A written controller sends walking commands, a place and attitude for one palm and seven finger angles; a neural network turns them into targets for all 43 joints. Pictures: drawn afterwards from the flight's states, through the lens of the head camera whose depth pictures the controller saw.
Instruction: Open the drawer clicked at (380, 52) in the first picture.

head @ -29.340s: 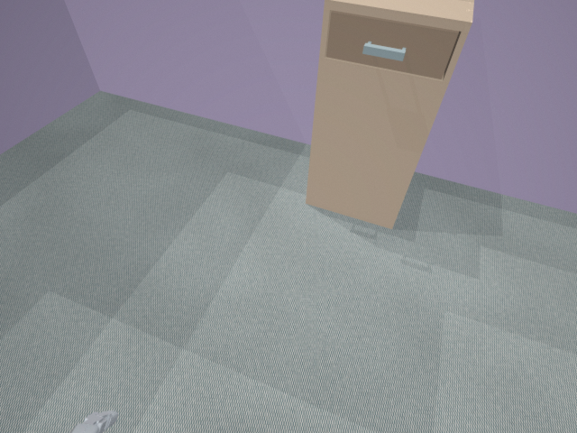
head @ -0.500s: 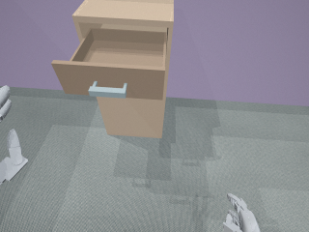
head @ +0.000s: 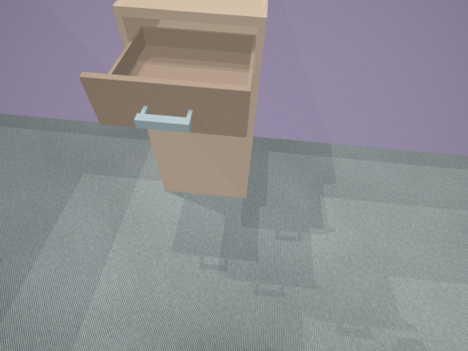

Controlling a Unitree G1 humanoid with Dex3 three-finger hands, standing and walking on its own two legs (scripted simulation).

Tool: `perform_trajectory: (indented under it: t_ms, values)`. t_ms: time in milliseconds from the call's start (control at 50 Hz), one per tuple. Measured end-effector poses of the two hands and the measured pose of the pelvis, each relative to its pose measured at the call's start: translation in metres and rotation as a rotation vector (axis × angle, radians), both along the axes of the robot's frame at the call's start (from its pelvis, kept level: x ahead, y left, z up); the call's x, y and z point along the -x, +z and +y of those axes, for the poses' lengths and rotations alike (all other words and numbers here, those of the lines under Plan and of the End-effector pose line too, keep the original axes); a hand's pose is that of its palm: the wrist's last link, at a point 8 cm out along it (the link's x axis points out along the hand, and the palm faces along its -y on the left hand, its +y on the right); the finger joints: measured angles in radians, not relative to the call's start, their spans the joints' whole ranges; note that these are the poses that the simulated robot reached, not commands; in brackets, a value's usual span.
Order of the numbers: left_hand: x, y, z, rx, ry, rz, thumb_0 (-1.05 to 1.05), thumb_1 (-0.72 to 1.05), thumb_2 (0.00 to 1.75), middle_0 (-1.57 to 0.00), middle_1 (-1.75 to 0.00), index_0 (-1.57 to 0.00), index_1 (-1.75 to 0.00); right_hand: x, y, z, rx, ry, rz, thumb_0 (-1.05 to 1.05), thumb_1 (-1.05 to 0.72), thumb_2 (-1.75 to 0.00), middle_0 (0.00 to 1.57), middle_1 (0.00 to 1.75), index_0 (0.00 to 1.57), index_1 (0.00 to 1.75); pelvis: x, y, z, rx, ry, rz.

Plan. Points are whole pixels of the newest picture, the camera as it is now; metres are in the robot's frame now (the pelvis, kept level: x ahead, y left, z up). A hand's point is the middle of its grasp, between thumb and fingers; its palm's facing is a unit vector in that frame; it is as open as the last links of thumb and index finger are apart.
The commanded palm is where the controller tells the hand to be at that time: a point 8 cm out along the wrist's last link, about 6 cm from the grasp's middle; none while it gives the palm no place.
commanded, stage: let the arm hang, fingers relaxed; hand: left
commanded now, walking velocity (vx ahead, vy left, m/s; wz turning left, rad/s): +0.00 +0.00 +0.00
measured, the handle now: (165, 117) +0.59 +0.20 +0.03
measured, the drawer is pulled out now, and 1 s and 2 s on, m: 0.30 0.30 0.30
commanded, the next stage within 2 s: look to check the result in 0.62 s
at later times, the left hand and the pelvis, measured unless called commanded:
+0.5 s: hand out of the picture +0.03 +0.17 -0.17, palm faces +0.01 -0.98 -0.20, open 7.3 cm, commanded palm none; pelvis +0.01 +0.00 +0.00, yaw -1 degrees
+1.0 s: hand out of the picture +0.04 +0.17 -0.17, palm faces +0.01 -0.98 -0.19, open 7.4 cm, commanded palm none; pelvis +0.04 +0.01 +0.01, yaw -1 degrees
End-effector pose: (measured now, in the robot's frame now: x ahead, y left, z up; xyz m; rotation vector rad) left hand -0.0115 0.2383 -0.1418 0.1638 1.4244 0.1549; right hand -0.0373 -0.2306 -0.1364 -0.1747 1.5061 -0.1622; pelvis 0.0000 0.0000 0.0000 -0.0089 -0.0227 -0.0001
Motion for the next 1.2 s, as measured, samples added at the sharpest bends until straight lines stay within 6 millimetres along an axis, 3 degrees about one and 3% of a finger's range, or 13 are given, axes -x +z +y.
perform_trajectory:
  t_ms: [60, 140, 380, 500, 840, 1200]
  values:
    - [0.014, 0.006, 0.004, -0.020, 0.012, 0.045, 0.00, 0.94, 0.90, -0.20, -0.30, -0.20, -0.30, 0.009, -0.005, 0.009, -0.026, -0.022, 0.016, 0.01, -0.91, -0.90, 0.20, 0.30, 0.20, 0.30, -0.001, 0.001, 0.002, -0.001, -0.004, -0.002]
    - [0.017, 0.011, 0.006, -0.040, 0.015, 0.062, 0.00, 0.92, 0.90, -0.20, -0.30, -0.20, -0.29, 0.009, -0.011, 0.021, -0.061, -0.040, 0.003, 0.01, -0.91, -0.90, 0.20, 0.30, 0.20, 0.30, -0.003, 0.003, 0.003, -0.004, -0.011, -0.006]
    - [-0.026, 0.006, -0.013, -0.002, -0.004, -0.041, 0.01, 0.91, 0.90, -0.20, -0.30, -0.19, -0.29, -0.014, -0.015, 0.042, -0.104, -0.056, -0.067, 0.00, -0.91, -0.89, 0.20, 0.30, 0.20, 0.30, -0.009, 0.004, 0.004, -0.012, -0.021, -0.008]
    - [-0.035, 0.004, -0.015, 0.006, -0.008, -0.046, 0.01, 0.93, 0.90, -0.20, -0.30, -0.20, -0.29, -0.020, -0.012, 0.041, -0.091, -0.063, -0.072, 0.00, -0.91, -0.89, 0.20, 0.30, 0.20, 0.30, -0.014, 0.005, 0.004, -0.012, -0.023, -0.008]
    - [-0.033, 0.004, -0.017, 0.020, 0.007, 0.017, 0.01, 0.91, 0.90, -0.20, -0.30, -0.20, -0.29, -0.034, -0.008, 0.033, -0.061, -0.055, -0.039, 0.00, -0.91, -0.90, 0.20, 0.30, 0.20, 0.30, -0.029, 0.007, 0.007, -0.011, -0.021, -0.002]
    - [-0.064, 0.008, -0.012, -0.002, -0.011, -0.022, 0.01, 0.91, 0.90, -0.20, -0.30, -0.20, -0.29, -0.068, -0.009, 0.024, -0.052, -0.038, -0.081, 0.01, -0.92, -0.90, 0.20, 0.30, 0.20, 0.30, -0.044, 0.008, 0.004, -0.012, -0.023, -0.002]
